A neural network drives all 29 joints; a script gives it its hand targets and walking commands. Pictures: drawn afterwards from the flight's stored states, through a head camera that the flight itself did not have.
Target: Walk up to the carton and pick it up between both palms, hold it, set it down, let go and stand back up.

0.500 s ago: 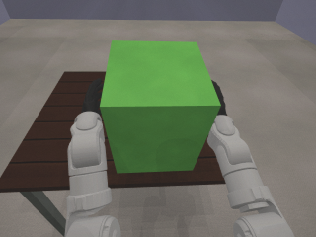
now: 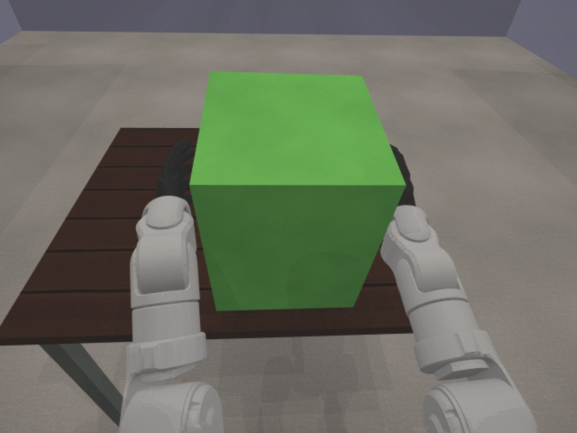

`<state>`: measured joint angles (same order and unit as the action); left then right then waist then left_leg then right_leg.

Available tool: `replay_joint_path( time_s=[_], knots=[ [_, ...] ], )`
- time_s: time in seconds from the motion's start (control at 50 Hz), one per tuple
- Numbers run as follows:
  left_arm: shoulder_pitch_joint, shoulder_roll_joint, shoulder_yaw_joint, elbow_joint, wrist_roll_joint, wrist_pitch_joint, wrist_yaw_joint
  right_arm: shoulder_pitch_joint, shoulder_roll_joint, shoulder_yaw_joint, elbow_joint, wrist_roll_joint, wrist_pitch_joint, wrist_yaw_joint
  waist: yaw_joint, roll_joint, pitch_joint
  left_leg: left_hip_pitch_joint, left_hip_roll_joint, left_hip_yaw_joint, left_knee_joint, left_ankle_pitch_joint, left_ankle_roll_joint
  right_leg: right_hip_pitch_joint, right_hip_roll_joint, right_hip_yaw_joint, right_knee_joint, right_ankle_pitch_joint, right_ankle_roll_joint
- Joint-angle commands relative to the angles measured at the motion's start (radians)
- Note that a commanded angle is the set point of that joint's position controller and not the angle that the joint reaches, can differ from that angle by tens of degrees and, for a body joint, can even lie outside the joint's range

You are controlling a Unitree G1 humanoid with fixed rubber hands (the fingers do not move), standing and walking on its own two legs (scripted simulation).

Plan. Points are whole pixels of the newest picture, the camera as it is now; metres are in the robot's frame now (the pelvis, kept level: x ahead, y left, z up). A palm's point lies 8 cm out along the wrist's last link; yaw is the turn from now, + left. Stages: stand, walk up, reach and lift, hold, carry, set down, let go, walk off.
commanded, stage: hold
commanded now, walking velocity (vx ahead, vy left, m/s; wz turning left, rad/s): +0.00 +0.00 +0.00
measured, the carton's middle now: (286, 197) +0.38 +0.01 +0.16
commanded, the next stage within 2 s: none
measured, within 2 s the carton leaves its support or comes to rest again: neither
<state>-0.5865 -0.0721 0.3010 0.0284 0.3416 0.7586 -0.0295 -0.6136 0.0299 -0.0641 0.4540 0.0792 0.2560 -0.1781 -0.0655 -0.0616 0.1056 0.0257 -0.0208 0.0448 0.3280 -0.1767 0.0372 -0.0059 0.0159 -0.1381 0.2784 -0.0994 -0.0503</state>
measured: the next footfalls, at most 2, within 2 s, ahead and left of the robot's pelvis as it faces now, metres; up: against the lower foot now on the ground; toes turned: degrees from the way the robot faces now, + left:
none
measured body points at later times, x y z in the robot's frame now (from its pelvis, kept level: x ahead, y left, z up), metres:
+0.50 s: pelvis +0.00 +0.00 +0.00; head -0.03 +0.03 +0.45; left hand +0.37 +0.16 +0.18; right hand +0.37 -0.13 +0.18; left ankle +0.02 +0.09 -0.75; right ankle +0.05 -0.08 -0.75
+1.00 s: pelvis +0.00 +0.00 +0.00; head -0.03 +0.03 +0.45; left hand +0.37 +0.17 +0.18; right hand +0.37 -0.13 +0.17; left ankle +0.02 +0.09 -0.75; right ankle +0.05 -0.08 -0.75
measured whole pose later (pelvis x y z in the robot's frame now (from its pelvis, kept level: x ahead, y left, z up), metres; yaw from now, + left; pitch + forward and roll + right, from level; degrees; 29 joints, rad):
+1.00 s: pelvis +0.00 +0.00 +0.00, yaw +0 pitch -11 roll -1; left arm -0.58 -0.07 0.30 0.01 0.34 0.77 -0.03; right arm -0.61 0.03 -0.06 0.45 0.09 0.26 -0.18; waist -0.07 -0.06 0.11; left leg 0.04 -0.02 0.04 0.34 -0.19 0.04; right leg 0.01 0.02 -0.14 0.28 -0.10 -0.05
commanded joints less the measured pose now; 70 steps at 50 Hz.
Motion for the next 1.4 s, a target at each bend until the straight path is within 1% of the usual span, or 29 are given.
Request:
replay_joint_path(
  time_s=[0.0,0.04,0.08,0.14,0.16,0.18,0.28,0.38,0.46,0.52,0.56,0.66,0.7,0.74,0.84,0.9,0.92,1.0,1.04,1.08,1.1,1.14,1.16,1.18,1.22,1.24,1.3,1.34,1.38],
  knots=[
    [-0.577,-0.434,-0.481,-0.125,-0.143,-0.056,-0.122,-0.710,0.493,0.391,-0.284,0.082,-0.082,0.089,-0.016,0.061,-0.438,0.024,0.019,-0.027,-0.035,0.231,-0.020,0.214,-0.003,0.044,0.008,0.161,0.071],
    [-0.584,-0.413,-0.481,-0.137,-0.138,-0.052,-0.129,-0.674,0.485,0.391,-0.251,0.088,-0.071,0.084,-0.016,0.066,-0.410,0.022,0.014,-0.029,-0.030,0.236,-0.026,0.207,-0.006,0.045,0.000,0.163,0.072],
    [-0.554,-0.415,-0.468,-0.127,-0.141,-0.050,-0.142,-0.689,0.495,0.414,-0.313,0.099,-0.072,0.069,-0.017,0.040,-0.410,-0.010,-0.001,-0.019,-0.028,0.236,-0.020,0.266,-0.011,0.059,0.006,0.245,0.087],
    [-0.603,-0.406,-0.478,-0.157,-0.142,-0.057,-0.143,-0.709,0.519,0.409,-0.310,0.106,-0.069,0.065,-0.014,0.050,-0.393,-0.054,0.001,-0.020,-0.046,0.159,-0.010,0.255,-0.019,0.060,0.001,0.181,0.090],
    [-0.606,-0.419,-0.492,-0.160,-0.140,-0.057,-0.140,-0.706,0.510,0.396,-0.316,0.095,-0.071,0.068,-0.030,0.060,-0.401,-0.040,0.006,-0.027,-0.046,0.163,-0.018,0.244,-0.013,0.049,0.008,0.169,0.085],
    [-0.599,-0.413,-0.490,-0.177,-0.141,-0.061,-0.137,-0.702,0.515,0.407,-0.313,0.101,-0.069,0.070,-0.014,0.072,-0.418,-0.039,0.000,-0.030,-0.043,0.161,-0.016,0.259,-0.016,0.058,0.008,0.163,0.085],
    [-0.557,-0.424,-0.538,-0.221,-0.163,-0.061,-0.130,-0.671,0.510,0.451,-0.389,0.127,-0.068,0.061,-0.027,0.079,-0.456,-0.001,0.002,-0.035,-0.005,0.276,-0.032,0.283,-0.011,0.060,0.023,0.282,0.084],
    [-0.602,-0.417,-0.492,-0.141,-0.137,-0.049,-0.139,-0.682,0.478,0.362,-0.274,0.069,-0.052,0.075,-0.033,0.084,-0.308,-0.046,0.021,-0.031,-0.075,0.103,-0.028,0.165,-0.005,0.041,-0.009,0.034,0.064],
    [-0.577,-0.444,-0.531,-0.186,-0.161,-0.053,-0.124,-0.681,0.471,0.403,-0.349,0.094,-0.066,0.084,-0.029,0.108,-0.426,0.032,0.027,-0.039,-0.027,0.260,-0.043,0.206,0.011,0.033,0.011,0.130,0.059],
    [-0.584,-0.435,-0.494,-0.124,-0.135,-0.045,-0.126,-0.696,0.464,0.369,-0.289,0.078,-0.064,0.092,-0.016,0.087,-0.358,0.011,0.031,-0.028,-0.051,0.182,-0.035,0.165,0.006,0.032,-0.004,0.049,0.062],
    [-0.571,-0.428,-0.476,-0.134,-0.134,-0.045,-0.132,-0.701,0.480,0.393,-0.312,0.081,-0.067,0.089,-0.005,0.053,-0.398,-0.010,0.018,-0.025,-0.046,0.174,-0.018,0.205,-0.001,0.038,-0.003,0.098,0.071],
    [-0.566,-0.447,-0.537,-0.198,-0.170,-0.055,-0.120,-0.691,0.479,0.416,-0.367,0.101,-0.078,0.083,-0.022,0.084,-0.464,0.043,0.021,-0.034,-0.010,0.279,-0.038,0.215,0.007,0.042,0.013,0.171,0.070],
    [-0.584,-0.412,-0.497,-0.132,-0.150,-0.047,-0.124,-0.705,0.474,0.401,-0.320,0.084,-0.063,0.081,-0.020,0.050,-0.382,0.013,0.020,-0.030,-0.028,0.216,-0.027,0.183,0.002,0.044,0.000,0.134,0.072],
    [-0.580,-0.437,-0.513,-0.185,-0.160,-0.055,-0.130,-0.688,0.490,0.400,-0.337,0.087,-0.070,0.079,-0.023,0.060,-0.416,-0.010,0.014,-0.026,-0.029,0.216,-0.024,0.217,0.000,0.049,0.007,0.168,0.073],
    [-0.625,-0.425,-0.493,-0.144,-0.149,-0.047,-0.128,-0.714,0.479,0.351,-0.276,0.071,-0.064,0.093,-0.016,0.089,-0.362,-0.040,0.022,-0.021,-0.066,0.099,-0.025,0.177,-0.006,0.038,-0.006,0.024,0.068],
    [-0.614,-0.433,-0.488,-0.110,-0.141,-0.042,-0.127,-0.701,0.464,0.338,-0.245,0.056,-0.064,0.097,-0.034,0.110,-0.343,-0.017,0.026,-0.024,-0.057,0.127,-0.028,0.169,-0.010,0.042,-0.007,0.041,0.063],
    [-0.607,-0.438,-0.483,-0.118,-0.141,-0.044,-0.130,-0.690,0.464,0.331,-0.248,0.061,-0.068,0.097,-0.023,0.110,-0.351,-0.030,0.029,-0.025,-0.060,0.121,-0.028,0.188,-0.004,0.037,-0.007,0.044,0.058],
    [-0.569,-0.421,-0.467,-0.092,-0.143,-0.051,-0.136,-0.714,0.475,0.370,-0.294,0.072,-0.072,0.084,-0.027,0.039,-0.401,-0.011,0.014,-0.028,-0.038,0.195,-0.016,0.232,-0.005,0.050,0.002,0.154,0.075],
    [-0.568,-0.420,-0.482,-0.135,-0.153,-0.060,-0.138,-0.717,0.496,0.408,-0.360,0.092,-0.082,0.075,-0.013,0.047,-0.471,-0.014,0.005,-0.025,-0.023,0.246,-0.016,0.273,-0.009,0.057,0.018,0.236,0.084],
    [-0.569,-0.425,-0.511,-0.180,-0.164,-0.065,-0.135,-0.710,0.494,0.429,-0.372,0.106,-0.077,0.068,-0.026,0.055,-0.468,0.000,0.004,-0.031,-0.014,0.282,-0.028,0.265,-0.005,0.053,0.026,0.281,0.084],
    [-0.564,-0.426,-0.509,-0.189,-0.159,-0.066,-0.133,-0.705,0.494,0.451,-0.378,0.113,-0.074,0.066,-0.009,0.055,-0.486,0.010,0.002,-0.035,-0.010,0.288,-0.027,0.263,-0.007,0.049,0.030,0.299,0.089],
    [-0.553,-0.397,-0.472,-0.138,-0.128,-0.051,-0.136,-0.662,0.478,0.409,-0.284,0.091,-0.054,0.070,-0.008,0.069,-0.346,-0.007,0.011,-0.025,-0.042,0.208,-0.026,0.210,-0.006,0.039,0.008,0.175,0.081],
    [-0.590,-0.413,-0.495,-0.184,-0.144,-0.053,-0.135,-0.664,0.487,0.397,-0.287,0.097,-0.060,0.076,-0.024,0.084,-0.378,0.001,0.016,-0.025,-0.039,0.197,-0.032,0.206,-0.001,0.040,0.006,0.136,0.072],
    [-0.579,-0.419,-0.503,-0.191,-0.136,-0.053,-0.130,-0.663,0.474,0.400,-0.300,0.098,-0.067,0.084,-0.009,0.093,-0.382,-0.004,0.020,-0.027,-0.048,0.202,-0.037,0.202,0.004,0.034,0.002,0.112,0.064],
    [-0.594,-0.434,-0.523,-0.194,-0.160,-0.056,-0.122,-0.682,0.464,0.383,-0.316,0.083,-0.072,0.093,-0.030,0.099,-0.409,0.019,0.026,-0.037,-0.038,0.221,-0.042,0.180,0.006,0.031,0.004,0.102,0.059],
    [-0.613,-0.442,-0.524,-0.184,-0.164,-0.060,-0.120,-0.700,0.477,0.389,-0.323,0.085,-0.072,0.093,-0.016,0.087,-0.407,0.008,0.025,-0.034,-0.038,0.205,-0.038,0.188,0.009,0.032,0.001,0.100,0.059],
    [-0.577,-0.433,-0.527,-0.147,-0.159,-0.054,-0.123,-0.696,0.465,0.390,-0.332,0.086,-0.071,0.083,-0.027,0.088,-0.404,0.021,0.020,-0.033,-0.028,0.219,-0.036,0.194,0.003,0.043,0.005,0.127,0.068],
    [-0.614,-0.411,-0.481,-0.111,-0.140,-0.047,-0.129,-0.715,0.473,0.368,-0.284,0.073,-0.062,0.085,-0.020,0.070,-0.336,-0.018,0.023,-0.023,-0.057,0.129,-0.023,0.171,-0.001,0.045,-0.012,0.051,0.067],
    [-0.627,-0.433,-0.496,-0.137,-0.148,-0.050,-0.126,-0.724,0.466,0.348,-0.282,0.067,-0.072,0.098,-0.020,0.113,-0.361,-0.042,0.031,-0.027,-0.070,0.102,-0.028,0.167,0.001,0.033,-0.011,-0.002,0.058]
  ],
)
